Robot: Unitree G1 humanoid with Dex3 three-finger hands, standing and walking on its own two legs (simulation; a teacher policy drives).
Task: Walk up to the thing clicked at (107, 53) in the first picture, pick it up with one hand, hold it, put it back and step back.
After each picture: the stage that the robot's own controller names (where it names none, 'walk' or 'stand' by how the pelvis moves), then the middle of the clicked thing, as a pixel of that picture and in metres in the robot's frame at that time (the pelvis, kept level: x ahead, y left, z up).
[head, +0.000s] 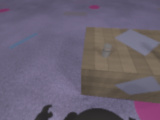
stand; (106, 50) +0.61 -0.11 +0.00
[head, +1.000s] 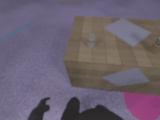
walk; (91, 41) +0.61 +0.05 +0.04
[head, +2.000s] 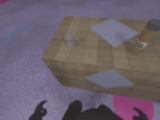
stand; (69, 40) +0.59 +0.23 +0.05
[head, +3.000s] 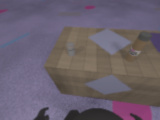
stand; (71, 49) +0.57 +0.22 +0.01
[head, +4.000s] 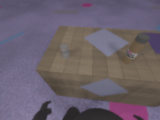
stand; (65, 51) +0.52 +0.25 +0.02
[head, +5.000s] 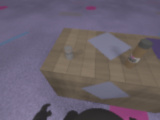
stand; (68, 53) +0.53 +0.21 +0.00
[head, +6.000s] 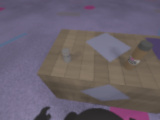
stand; (66, 55) +0.50 +0.23 +0.00
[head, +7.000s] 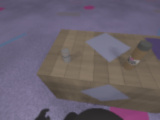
stand; (66, 55) +0.50 +0.23 +0.00
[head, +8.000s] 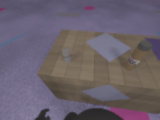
stand; (66, 55) +0.50 +0.23 +0.00
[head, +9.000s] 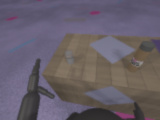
rise first; (69, 57) +0.50 +0.24 +0.01
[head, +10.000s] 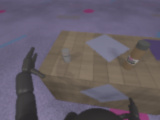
go down; (66, 55) +0.51 +0.23 +0.01
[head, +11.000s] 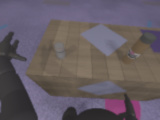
go down; (60, 51) +0.49 +0.23 +0.04
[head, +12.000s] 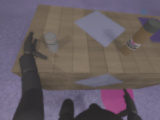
close in; (52, 42) +0.50 +0.24 +0.07
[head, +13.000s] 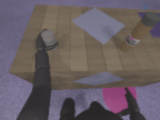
close; (49, 41) +0.51 +0.24 +0.08
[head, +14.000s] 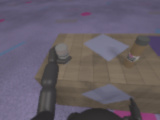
lift; (63, 54) +0.36 +0.18 +0.20
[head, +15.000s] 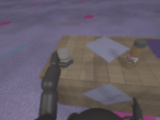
hold; (65, 58) +0.33 +0.18 +0.19
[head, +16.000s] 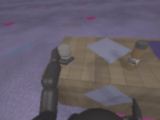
hold; (65, 55) +0.34 +0.17 +0.22
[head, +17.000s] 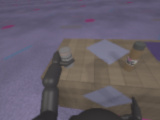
hold; (66, 57) +0.34 +0.17 +0.20
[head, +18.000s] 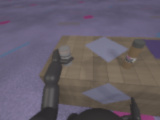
crouch; (65, 56) +0.36 +0.18 +0.18
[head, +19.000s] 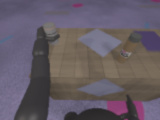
lower; (51, 34) +0.49 +0.24 +0.22
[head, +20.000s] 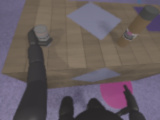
lower; (43, 36) +0.53 +0.25 +0.09
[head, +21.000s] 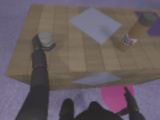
lower; (47, 42) +0.50 +0.24 +0.08
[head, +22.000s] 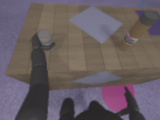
lower; (46, 41) +0.51 +0.25 +0.08
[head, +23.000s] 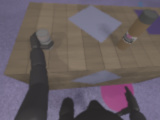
lower; (45, 40) +0.51 +0.25 +0.08
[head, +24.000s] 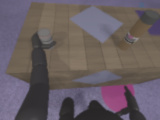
open; (46, 39) +0.51 +0.25 +0.08
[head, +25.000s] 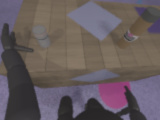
rise; (42, 37) +0.51 +0.25 +0.08
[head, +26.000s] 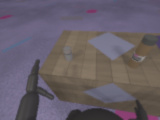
sink last; (68, 53) +0.51 +0.24 +0.05
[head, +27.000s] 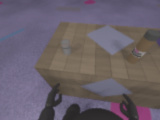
stand; (66, 47) +0.53 +0.24 +0.05
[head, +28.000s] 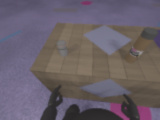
stand; (62, 48) +0.51 +0.25 +0.07
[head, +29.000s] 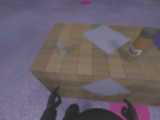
stand; (62, 48) +0.51 +0.25 +0.07
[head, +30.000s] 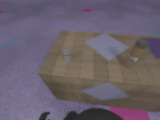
stand; (67, 54) +0.52 +0.24 +0.01
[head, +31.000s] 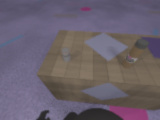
stand; (66, 55) +0.51 +0.23 +0.00
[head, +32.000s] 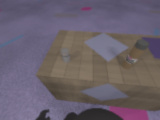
stand; (65, 55) +0.51 +0.24 +0.00
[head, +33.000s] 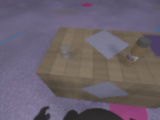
walk; (65, 53) +0.52 +0.24 +0.00
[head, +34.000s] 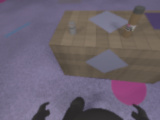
walk; (72, 28) +0.79 +0.25 +0.03
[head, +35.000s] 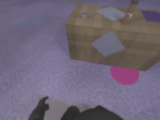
stand; (84, 14) +1.16 +0.17 +0.03
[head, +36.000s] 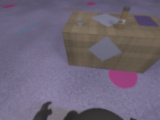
stand; (79, 21) +1.13 +0.21 +0.01
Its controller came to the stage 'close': yes
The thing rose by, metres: 0.21
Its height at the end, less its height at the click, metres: +0.00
